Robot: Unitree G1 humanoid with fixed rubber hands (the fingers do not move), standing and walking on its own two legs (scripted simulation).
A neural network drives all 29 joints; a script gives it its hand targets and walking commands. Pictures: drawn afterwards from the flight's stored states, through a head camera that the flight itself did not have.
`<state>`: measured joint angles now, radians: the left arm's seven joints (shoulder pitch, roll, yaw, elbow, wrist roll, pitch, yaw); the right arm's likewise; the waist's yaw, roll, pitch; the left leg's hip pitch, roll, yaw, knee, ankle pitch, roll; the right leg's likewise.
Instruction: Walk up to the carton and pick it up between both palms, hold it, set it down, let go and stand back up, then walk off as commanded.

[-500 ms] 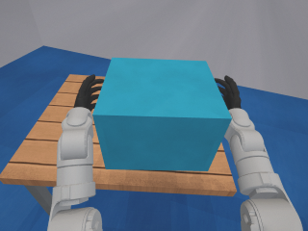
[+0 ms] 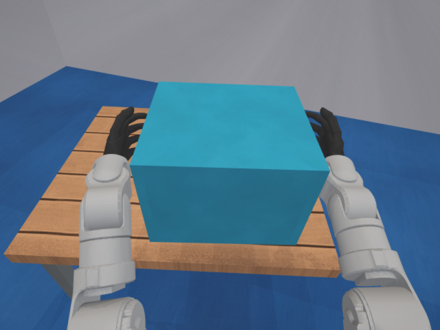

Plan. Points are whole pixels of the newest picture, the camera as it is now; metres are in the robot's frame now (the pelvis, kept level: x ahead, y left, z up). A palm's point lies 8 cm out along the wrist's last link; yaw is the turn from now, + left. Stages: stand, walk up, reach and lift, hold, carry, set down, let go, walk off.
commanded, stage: hold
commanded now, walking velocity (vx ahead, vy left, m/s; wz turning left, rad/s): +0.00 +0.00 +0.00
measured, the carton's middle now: (225, 160) +0.39 +0.00 +0.14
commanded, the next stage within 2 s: none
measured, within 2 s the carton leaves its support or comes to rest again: neither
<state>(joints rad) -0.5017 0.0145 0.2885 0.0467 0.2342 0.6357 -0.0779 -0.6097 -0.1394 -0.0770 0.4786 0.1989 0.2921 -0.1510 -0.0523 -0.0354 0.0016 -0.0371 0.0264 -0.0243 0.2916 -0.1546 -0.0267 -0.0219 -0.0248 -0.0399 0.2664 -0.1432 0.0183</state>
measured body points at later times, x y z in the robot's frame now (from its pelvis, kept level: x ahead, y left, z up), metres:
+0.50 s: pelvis +0.01 +0.00 +0.00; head -0.03 +0.02 +0.45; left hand +0.37 +0.17 +0.18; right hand +0.38 -0.19 +0.18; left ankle +0.01 +0.13 -0.75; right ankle +0.01 -0.13 -0.75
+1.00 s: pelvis +0.00 +0.00 +0.00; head -0.04 +0.02 +0.45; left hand +0.36 +0.18 +0.19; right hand +0.38 -0.18 +0.19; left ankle +0.01 +0.13 -0.75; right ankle +0.01 -0.13 -0.75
